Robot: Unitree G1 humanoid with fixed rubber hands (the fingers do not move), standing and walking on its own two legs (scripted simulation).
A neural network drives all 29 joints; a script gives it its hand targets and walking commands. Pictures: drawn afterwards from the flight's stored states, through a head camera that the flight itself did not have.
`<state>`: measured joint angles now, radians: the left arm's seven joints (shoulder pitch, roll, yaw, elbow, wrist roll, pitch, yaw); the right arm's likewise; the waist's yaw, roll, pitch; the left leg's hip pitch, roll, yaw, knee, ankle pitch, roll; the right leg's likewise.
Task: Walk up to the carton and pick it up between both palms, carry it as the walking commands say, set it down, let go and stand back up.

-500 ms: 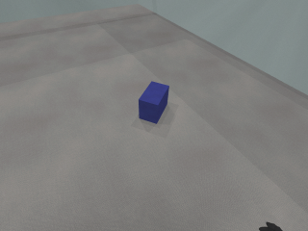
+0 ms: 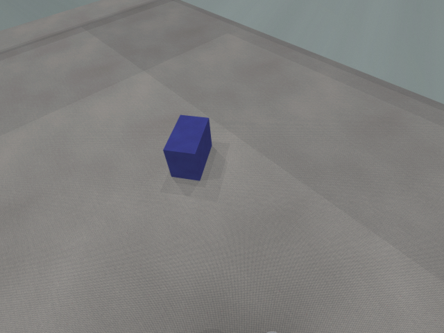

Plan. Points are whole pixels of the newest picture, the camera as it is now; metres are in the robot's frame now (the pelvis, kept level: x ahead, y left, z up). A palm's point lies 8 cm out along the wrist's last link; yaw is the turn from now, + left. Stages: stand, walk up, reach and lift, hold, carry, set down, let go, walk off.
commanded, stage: walk up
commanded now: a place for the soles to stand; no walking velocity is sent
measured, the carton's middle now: (190, 147) +1.19 +0.20 -0.64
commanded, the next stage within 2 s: none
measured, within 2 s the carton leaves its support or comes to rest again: neither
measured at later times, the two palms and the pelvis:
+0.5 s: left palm (14, 311) +0.22 +0.42 -0.08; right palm (350, 287) +0.22 -0.21 -0.05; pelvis +0.13 +0.11 +0.01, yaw -1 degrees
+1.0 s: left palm (34, 245) +0.35 +0.44 -0.08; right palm (307, 261) +0.29 -0.16 -0.09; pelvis +0.26 +0.14 +0.01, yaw -2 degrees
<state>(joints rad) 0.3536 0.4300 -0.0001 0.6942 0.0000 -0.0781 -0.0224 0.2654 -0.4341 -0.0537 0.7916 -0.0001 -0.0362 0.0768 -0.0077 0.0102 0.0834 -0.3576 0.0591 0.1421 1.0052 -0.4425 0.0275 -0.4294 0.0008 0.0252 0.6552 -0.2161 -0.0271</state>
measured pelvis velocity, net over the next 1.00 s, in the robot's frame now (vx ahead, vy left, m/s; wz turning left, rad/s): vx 0.26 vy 0.14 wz -0.04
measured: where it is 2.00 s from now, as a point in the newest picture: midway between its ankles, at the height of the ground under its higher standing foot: (195, 269)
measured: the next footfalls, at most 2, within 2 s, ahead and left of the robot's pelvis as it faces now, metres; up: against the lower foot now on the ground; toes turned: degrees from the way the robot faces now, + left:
left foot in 0.34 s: +0.23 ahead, +0.16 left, +0.00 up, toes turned +6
right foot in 1.10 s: +0.41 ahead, +0.00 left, +0.00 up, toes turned -1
